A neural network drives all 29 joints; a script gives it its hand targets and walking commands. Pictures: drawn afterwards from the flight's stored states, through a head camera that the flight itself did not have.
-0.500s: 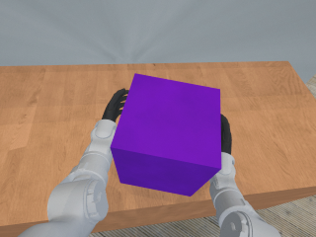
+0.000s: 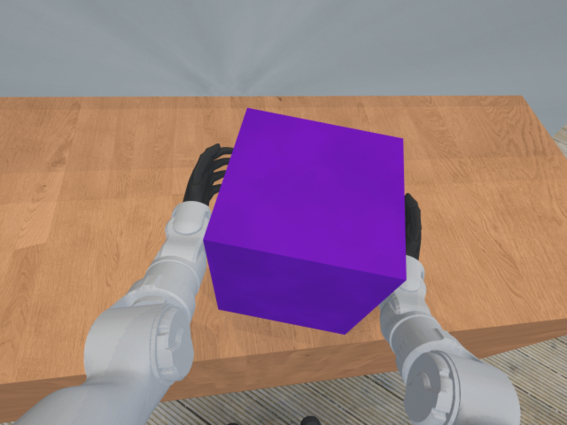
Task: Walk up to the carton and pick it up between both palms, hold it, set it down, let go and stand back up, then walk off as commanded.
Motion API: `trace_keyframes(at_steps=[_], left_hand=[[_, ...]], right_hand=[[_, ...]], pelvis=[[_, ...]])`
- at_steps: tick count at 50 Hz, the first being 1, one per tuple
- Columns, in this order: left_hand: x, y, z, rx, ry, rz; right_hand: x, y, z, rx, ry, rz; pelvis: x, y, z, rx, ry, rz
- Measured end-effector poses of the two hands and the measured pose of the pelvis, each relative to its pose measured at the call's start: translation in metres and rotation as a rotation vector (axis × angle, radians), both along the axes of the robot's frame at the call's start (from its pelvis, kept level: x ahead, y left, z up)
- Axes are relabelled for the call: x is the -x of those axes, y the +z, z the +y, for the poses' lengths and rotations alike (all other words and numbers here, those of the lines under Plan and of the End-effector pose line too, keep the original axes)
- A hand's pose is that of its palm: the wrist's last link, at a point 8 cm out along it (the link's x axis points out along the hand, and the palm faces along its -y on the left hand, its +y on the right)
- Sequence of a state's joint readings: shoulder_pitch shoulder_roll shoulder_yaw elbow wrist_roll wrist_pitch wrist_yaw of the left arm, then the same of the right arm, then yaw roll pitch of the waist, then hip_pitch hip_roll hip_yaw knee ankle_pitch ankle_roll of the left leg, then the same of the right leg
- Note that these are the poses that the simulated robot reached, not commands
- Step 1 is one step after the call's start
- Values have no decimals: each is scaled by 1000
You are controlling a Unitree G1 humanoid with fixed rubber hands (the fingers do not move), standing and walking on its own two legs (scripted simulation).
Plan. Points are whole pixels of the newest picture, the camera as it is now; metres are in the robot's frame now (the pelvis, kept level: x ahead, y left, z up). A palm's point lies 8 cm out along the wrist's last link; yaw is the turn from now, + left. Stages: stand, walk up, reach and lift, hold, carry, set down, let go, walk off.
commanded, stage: set down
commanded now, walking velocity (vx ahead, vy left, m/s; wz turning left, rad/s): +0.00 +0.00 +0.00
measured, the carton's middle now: (301, 233) +0.38 -0.03 +0.01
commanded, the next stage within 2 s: none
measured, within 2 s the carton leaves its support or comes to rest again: neither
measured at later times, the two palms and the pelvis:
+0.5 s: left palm (183, 223) +0.40 +0.14 +0.01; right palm (402, 264) +0.33 -0.17 +0.01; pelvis -0.02 +0.00 -0.01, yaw +0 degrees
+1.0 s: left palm (154, 271) +0.33 +0.18 -0.01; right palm (420, 308) +0.27 -0.19 +0.00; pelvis -0.04 +0.00 -0.01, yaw +0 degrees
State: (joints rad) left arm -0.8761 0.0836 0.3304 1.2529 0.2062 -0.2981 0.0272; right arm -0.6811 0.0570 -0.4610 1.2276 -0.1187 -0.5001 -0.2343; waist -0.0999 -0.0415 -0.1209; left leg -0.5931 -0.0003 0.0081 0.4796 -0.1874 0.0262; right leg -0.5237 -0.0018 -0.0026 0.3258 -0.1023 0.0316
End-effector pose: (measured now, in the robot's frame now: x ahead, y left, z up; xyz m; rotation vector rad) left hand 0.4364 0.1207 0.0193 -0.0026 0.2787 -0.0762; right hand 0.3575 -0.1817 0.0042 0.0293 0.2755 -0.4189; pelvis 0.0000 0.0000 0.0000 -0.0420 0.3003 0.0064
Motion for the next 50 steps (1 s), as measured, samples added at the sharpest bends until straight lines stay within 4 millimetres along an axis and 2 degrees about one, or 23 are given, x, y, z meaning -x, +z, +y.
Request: trace_keyframes(at_steps=[5,13,21,28,34,42,50], left_hand=[[6,-4,1,3,-8,11],[13,2,6,2,-1,-11],[26,-1,18,19,18,7],[50,-19,25,12,6,51],[68,-27,28,10,7,55],[86,-27,37,12,25,42],[104,-29,58,-4,39,42]], right_hand=[[2,0,2,-8,2,1],[8,2,6,-34,6,-8],[15,4,9,-38,24,-5],[38,-5,5,-33,6,2],[61,-14,-2,-46,-28,14],[77,-11,-4,-54,-20,-6],[89,-3,-4,-44,-13,-43]], pelvis=[[4,-2,2,3,0,6],[9,-4,3,5,0,-4],[15,-6,3,4,1,-24],[20,-7,2,4,1,-37],[26,-8,2,5,1,-50],[34,-9,-1,1,1,-72],[37,-9,-4,-2,2,-104]])
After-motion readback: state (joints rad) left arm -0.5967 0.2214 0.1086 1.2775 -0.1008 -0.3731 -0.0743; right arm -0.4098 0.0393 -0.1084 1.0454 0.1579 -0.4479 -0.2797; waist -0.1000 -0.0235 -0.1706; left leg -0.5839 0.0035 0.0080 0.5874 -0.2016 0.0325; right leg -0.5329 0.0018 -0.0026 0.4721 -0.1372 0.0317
